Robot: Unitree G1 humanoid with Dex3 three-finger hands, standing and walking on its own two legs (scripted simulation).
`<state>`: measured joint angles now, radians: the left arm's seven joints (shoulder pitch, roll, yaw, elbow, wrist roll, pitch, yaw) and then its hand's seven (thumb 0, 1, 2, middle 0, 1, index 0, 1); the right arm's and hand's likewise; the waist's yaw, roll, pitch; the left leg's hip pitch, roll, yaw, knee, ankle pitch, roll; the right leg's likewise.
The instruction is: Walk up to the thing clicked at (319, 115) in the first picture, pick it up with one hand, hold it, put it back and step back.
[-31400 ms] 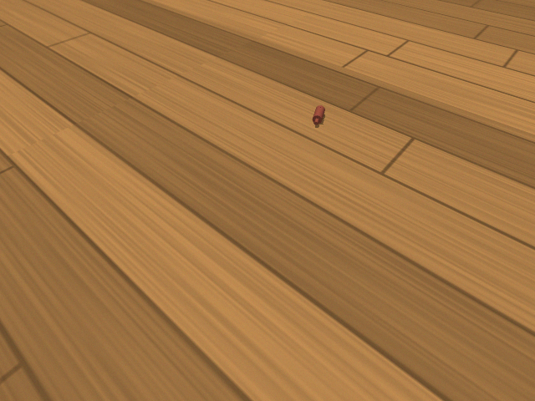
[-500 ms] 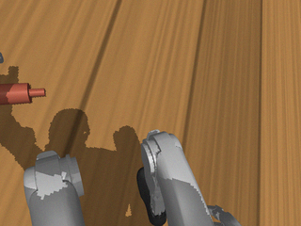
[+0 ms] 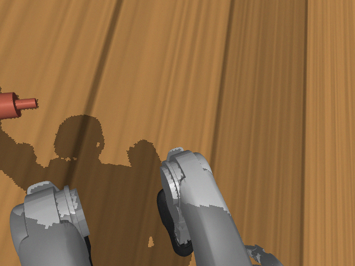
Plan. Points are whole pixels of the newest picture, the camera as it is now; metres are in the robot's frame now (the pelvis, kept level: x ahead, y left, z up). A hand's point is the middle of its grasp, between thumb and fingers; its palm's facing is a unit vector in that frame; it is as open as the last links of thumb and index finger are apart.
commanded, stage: close in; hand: left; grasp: from above
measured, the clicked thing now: out of the picture +0.51 +0.30 -0.29
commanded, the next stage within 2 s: rest palm in 0.18 s
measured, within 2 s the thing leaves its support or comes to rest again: neither
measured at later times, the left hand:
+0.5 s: hand out of the picture +0.48 +0.31 -0.20, palm faces -0.48 -0.05 -0.88, open 12.9 cm
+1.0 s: hand out of the picture +0.49 +0.31 -0.24, palm faces -0.47 -0.06 -0.88, open 13.4 cm
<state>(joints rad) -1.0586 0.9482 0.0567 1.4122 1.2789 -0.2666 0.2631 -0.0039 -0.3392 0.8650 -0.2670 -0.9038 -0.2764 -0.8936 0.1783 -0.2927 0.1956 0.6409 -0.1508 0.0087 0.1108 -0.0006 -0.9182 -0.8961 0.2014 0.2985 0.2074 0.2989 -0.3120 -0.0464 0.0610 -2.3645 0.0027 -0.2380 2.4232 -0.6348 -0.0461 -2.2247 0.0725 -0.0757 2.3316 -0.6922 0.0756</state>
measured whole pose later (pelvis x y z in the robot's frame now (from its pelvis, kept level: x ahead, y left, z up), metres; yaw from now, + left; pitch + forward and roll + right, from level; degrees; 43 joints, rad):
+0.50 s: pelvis +0.00 +0.00 +0.00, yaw -2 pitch +30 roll -13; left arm -1.11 0.99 0.03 1.59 1.36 -0.33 0.41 0.00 -0.35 0.90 -0.23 -0.93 -0.24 -0.92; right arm 0.12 -0.29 0.25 0.62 -0.19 -0.01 0.12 0.00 -0.91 -0.90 0.20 0.30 0.21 0.30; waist -0.36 -0.09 0.08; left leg -2.36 0.01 -0.26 2.45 -0.64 -0.04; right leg -2.21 0.08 -0.10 2.34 -0.69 0.07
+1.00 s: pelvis +0.01 +0.01 -0.01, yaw -4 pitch +30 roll -14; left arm -1.08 1.04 0.06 1.59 1.33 -0.27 0.46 0.00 -0.39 0.92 -0.20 -0.91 -0.20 -0.91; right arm 0.11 -0.31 0.29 0.62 -0.22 -0.09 0.14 0.00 -0.91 -0.90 0.20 0.30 0.21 0.30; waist -0.38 -0.12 0.14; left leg -2.36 0.02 -0.30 2.51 -0.69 -0.04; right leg -2.21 0.10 -0.12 2.36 -0.71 0.08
